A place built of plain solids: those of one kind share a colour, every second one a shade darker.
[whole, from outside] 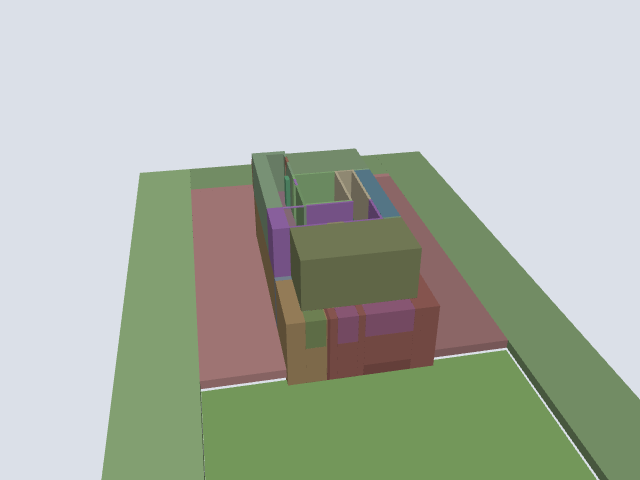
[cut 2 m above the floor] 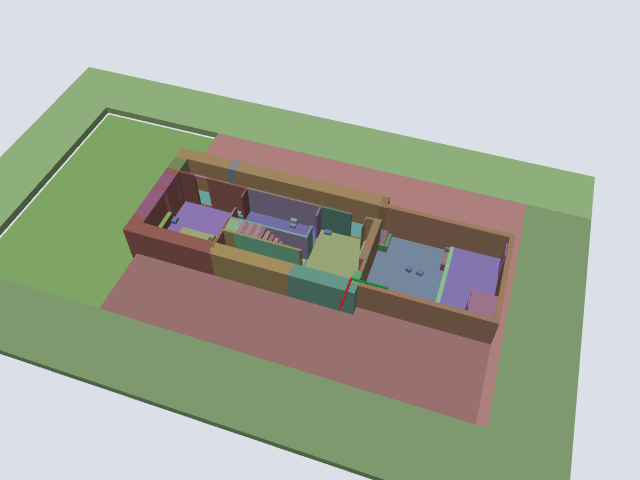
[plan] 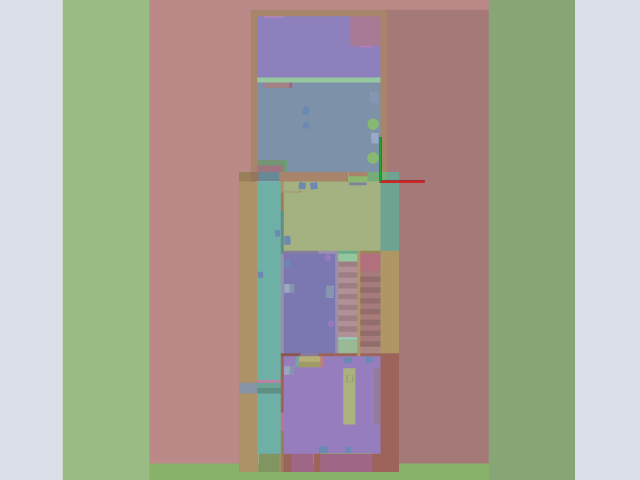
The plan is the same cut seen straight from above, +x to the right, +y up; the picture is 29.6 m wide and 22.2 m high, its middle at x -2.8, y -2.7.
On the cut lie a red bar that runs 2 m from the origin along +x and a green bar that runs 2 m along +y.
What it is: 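A small shop in a terrace of about 1900; a sales room behind a shop front, a store passage, a back shop and a yard; stock rooms over it and a cellar under it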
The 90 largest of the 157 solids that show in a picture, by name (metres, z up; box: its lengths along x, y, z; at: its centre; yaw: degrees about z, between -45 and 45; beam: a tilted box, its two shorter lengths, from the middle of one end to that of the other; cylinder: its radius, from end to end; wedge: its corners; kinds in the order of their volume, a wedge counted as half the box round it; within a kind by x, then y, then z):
{
 "ground_garden_1": {"box": [4.0, 38.58, 0.5], "at": [-12.7, -6.79, -0.27]},
 "ground_garden_2": {"box": [15.7, 4.0, 0.5], "at": [-2.85, -24.08, -0.27]},
 "ground_garden_3": {"box": [15.7, 4.0, 0.5], "at": [-2.85, 10.5, -0.27]},
 "ground_garden_4": {"box": [4.0, 38.58, 0.5], "at": [7.0, -6.79, -0.27]},
 "floor_yard_1": {"box": [5.7, 7.2, 3.38], "at": [-2.85, 4.05, -2.13]},
 "ground_side_1": {"box": [4.15, 13.48, 0.5], "at": [-8.62, -6.29, -0.27]},
 "ground_side_2": {"box": [4.7, 7.5, 0.5], "at": [-8.35, 4.2, -0.27]},
 "ground_side_3": {"box": [15.7, 0.55, 0.5], "at": [-2.85, 8.22, -0.27]},
 "ground_side_4": {"box": [4.7, 7.5, 0.5], "at": [2.65, 4.2, -0.27]},
 "ground_side_5": {"box": [4.15, 13.48, 0.5], "at": [2.92, -6.29, -0.27]},
 "floor_terrace_1": {"box": [5.7, 2.83, 3.82], "at": [-2.85, 6.24, -1.91]},
 "wall_passage_1": {"box": [0.85, 3.63, 3.92], "at": [-6.12, -11.61, 1.06]},
 "wall_passage_2": {"box": [0.85, 9.75, 3.27], "at": [-6.12, -4.42, 1.38]},
 "wall_passage_3": {"box": [0.9, 0.85, 3.92], "at": [-6.1, -13.01, 1.06]},
 "wall_passage_4": {"box": [0.91, 0.45, 3.27], "at": [-6.09, 0.23, 1.38]},
 "wall_passage_5": {"box": [0.98, 0.81, 2.1], "at": [-5.16, -13.03, 0.4]},
 "wall_passage_6": {"box": [0.19, 0.85, 3.92], "at": [-4.58, -13.01, 1.06]},
 "wall_passage_7": {"box": [0.14, 1.9, 3.92], "at": [-4.55, -12.48, 1.06]},
 "wall_passage_8": {"box": [0.14, 7.95, 3.27], "at": [-4.55, -5.32, 1.38]},
 "wall_fill_front_1": {"box": [5.7, 3.11, 2.8], "at": [-2.85, -11.03, 4.42]},
 "wall_yard_1": {"box": [0.3, 7.95, 5.72], "at": [-5.85, 3.98, -0.56]},
 "wall_yard_2": {"box": [0.36, 0.45, 6.98], "at": [-5.82, 0.23, 0.07]},
 "wall_yard_3": {"box": [3.18, 0.45, 6.98], "at": [-3.09, 0.23, 0.07]},
 "wall_yard_4": {"box": [6.3, 0.3, 5.49], "at": [-2.85, 7.8, -0.67]},
 "wall_yard_5": {"box": [0.9, 0.2, 6.98], "at": [-1.05, 0.35, 0.07]},
 "wall_yard_6": {"box": [0.3, 7.95, 5.48], "at": [0.15, 3.98, -0.68]},
 "ground_street_1": {"box": [15.7, 9.05, 0.3], "at": [-2.85, -17.55, -0.82]},
 "wall_fill_rear_1": {"box": [4.48, 3.2, 2.8], "at": [-2.24, -1.6, 4.42]},
 "wall_sales_1": {"box": [0.14, 1.9, 3.92], "at": [-4.55, -12.48, 1.06]},
 "wall_sales_2": {"box": [0.14, 2.74, 3.92], "at": [-4.55, -9.31, 1.06]},
 "wall_sales_3": {"box": [0.5, 0.85, 3.92], "at": [-4.37, -13.01, 1.06]},
 "wall_sales_4": {"box": [1.0, 0.81, 2.15], "at": [-3.62, -13.03, 0.42]},
 "wall_sales_5": {"box": [0.34, 0.85, 3.92], "at": [-2.95, -13.01, 1.06]},
 "wall_sales_6": {"box": [2.4, 0.6, 1.75], "at": [-1.58, -13.13, 0.84]},
 "wall_sales_7": {"box": [2.4, 0.85, 0.87], "at": [-1.58, -13.01, -0.47]},
 "wall_sales_8": {"box": [3.72, 0.14, 3.92], "at": [-1.01, -8.01, 1.06]},
 "wall_sales_9": {"box": [1.24, 0.85, 3.92], "at": [0.23, -13.01, 1.06]},
 "wall_sales_10": {"box": [0.85, 5.49, 3.92], "at": [0.42, -10.69, 1.06]},
 "wall_corr_1": {"box": [0.85, 7.78, 2.8], "at": [-6.12, -3.44, 4.42]},
 "wall_corr_2": {"box": [2.07, 0.45, 2.8], "at": [-5.51, 0.23, 4.42]},
 "wall_corr_3": {"box": [0.14, 2.49, 2.8], "at": [-4.55, -2.6, 4.42]},
 "wall_backshop_1": {"box": [0.14, 1.99, 3.27], "at": [-4.55, -2.35, 1.38]},
 "wall_backshop_2": {"box": [3.12, 0.45, 3.27], "at": [-3.06, 0.23, 1.38]},
 "wall_backshop_3": {"box": [1.45, 0.45, 3.27], "at": [0.12, 0.23, 1.38]},
 "wall_backshop_4": {"box": [0.85, 3.79, 3.27], "at": [0.42, -1.45, 1.38]},
 "wall_stairC_1": {"box": [0.14, 4.88, 3.27], "at": [-1.01, -5.64, 1.38]},
 "wall_stairC_2": {"box": [0.85, 4.88, 3.27], "at": [0.42, -5.64, 1.38]},
 "wall_fill_press_1": {"box": [0.94, 5.99, 2.8], "at": [-0.47, -6.33, 4.42]},
 "wall_landing_1": {"box": [0.85, 2.28, 2.8], "at": [-6.12, -8.33, 4.42]},
 "wall_landing_2": {"box": [2.74, 0.14, 2.8], "at": [-5.18, -9.4, 4.42]},
 "wall_landing_3": {"box": [2.66, 0.14, 2.8], "at": [-3.29, -7.26, 4.42]},
 "wall_landing_4": {"box": [2.03, 0.14, 2.8], "at": [-1.95, -9.4, 4.42]},
 "wall_landing_5": {"box": [0.14, 2.28, 2.8], "at": [-1.01, -8.33, 4.42]},
 "floor_coping_1": {"box": [5.7, 0.24, 3.82], "at": [-2.85, 4.7, -1.91]},
 "floor_sales_1": {"box": [4.48, 4.5, 0.25], "at": [-2.24, -10.33, -0.78]},
 "step_flightC_1": {"box": [0.94, 0.31, 2.01], "at": [-0.47, -5.49, -2.31]},
 "step_flightC_2": {"box": [0.94, 0.31, 2.23], "at": [-0.47, -5.24, -2.21]},
 "step_flightC_3": {"box": [0.94, 0.31, 2.45], "at": [-0.47, -4.99, -2.1]},
 "step_flightC_4": {"box": [0.94, 0.31, 2.67], "at": [-0.47, -4.74, -1.99]},
 "step_flightC_5": {"box": [0.94, 0.31, 2.88], "at": [-0.47, -4.49, -1.88]},
 "step_flightC_6": {"box": [0.94, 0.31, 3.1], "at": [-0.47, -4.24, -1.77]},
 "wall_store_1": {"box": [0.14, 4.88, 3.27], "at": [-4.55, -5.64, 1.38]},
 "wall_store_2": {"box": [0.14, 4.88, 3.27], "at": [-2.03, -5.64, 1.38]},
 "wall_outhouse_1": {"box": [1.4, 1.37, 2.3], "at": [-0.7, 6.96, 1.1]},
 "step_flightU_1": {"box": [0.88, 0.31, 3.1], "at": [-1.52, -7.09, 1.5]},
 "step_flightU_2": {"box": [0.88, 0.31, 2.88], "at": [-1.52, -6.84, 1.39]},
 "step_flightU_3": {"box": [0.88, 0.31, 2.67], "at": [-1.52, -6.59, 1.28]},
 "step_flightU_4": {"box": [0.88, 0.31, 2.45], "at": [-1.52, -6.34, 1.17]},
 "step_flightU_5": {"box": [0.88, 0.31, 2.23], "at": [-1.52, -6.09, 1.06]},
 "step_flightU_6": {"box": [0.88, 0.31, 2.01], "at": [-1.52, -5.84, 0.96]},
 "wall_stairU_1": {"box": [0.14, 4.13, 3.52], "at": [-2.03, -5.26, 1.51]},
 "wall_stairU_2": {"box": [0.14, 4.13, 3.52], "at": [-1.01, -5.26, 1.51]},
 "wall_head_sales_1": {"box": [1.0, 0.85, 1.52], "at": [-3.62, -13.01, 2.26]},
 "wall_head_sales_2": {"box": [2.4, 0.85, 1.3], "at": [-1.58, -13.01, 2.37]},
 "floor_backshop_1": {"box": [4.48, 3.2, 0.25], "at": [-2.24, -1.6, -0.13]},
 "floor_passage_1": {"box": [1.08, 2.78, 0.25], "at": [-5.16, -11.19, -0.78]},
 "floor_passage_2": {"box": [1.08, 9.3, 0.25], "at": [-5.16, -4.65, -0.13]},
 "wall_boxU_1": {"box": [0.14, 3.99, 2.8], "at": [-2.03, -5.2, 4.42]},
 "wall_boxU_2": {"box": [0.14, 3.99, 2.8], "at": [-1.01, -5.2, 4.42]},
 "wall_mid_1": {"box": [0.14, 2.5, 2.8], "at": [-4.55, -5.94, 4.42]},
 "wall_mid_2": {"box": [2.66, 0.14, 2.8], "at": [-3.29, -7.12, 4.42]},
 "wall_mid_3": {"box": [2.66, 0.14, 2.8], "at": [-3.29, -3.27, 4.42]},
 "wall_yard_n0a_1": {"box": [0.9, 0.45, 6.98], "at": [-0.15, 0.23, 0.07]},
 "floor_store_1": {"box": [2.38, 4.6, 0.25], "at": [-3.29, -5.64, -0.13]},
 "floor_corr_1": {"box": [1.08, 7.19, 0.25], "at": [-5.16, -3.6, 3.14]},
 "wall_fill_1": {"box": [0.88, 0.61, 3.27], "at": [-1.52, -7.63, 1.38]},
 "shelving_back_1": {"box": [0.32, 2.6, 2.1], "at": [-0.16, -9.93, 0.4]},
 "wall_passagesteps_1": {"box": [0.85, 0.5, 3.92], "at": [-6.12, -9.55, 1.06]},
 "floor_stoop_1": {"box": [1.36, 0.3, 3.82], "at": [-5.16, 0.6, -1.91]},
 "wall_head_passage_1": {"box": [0.98, 0.85, 1.57], "at": [-5.16, -13.01, 2.23]}
}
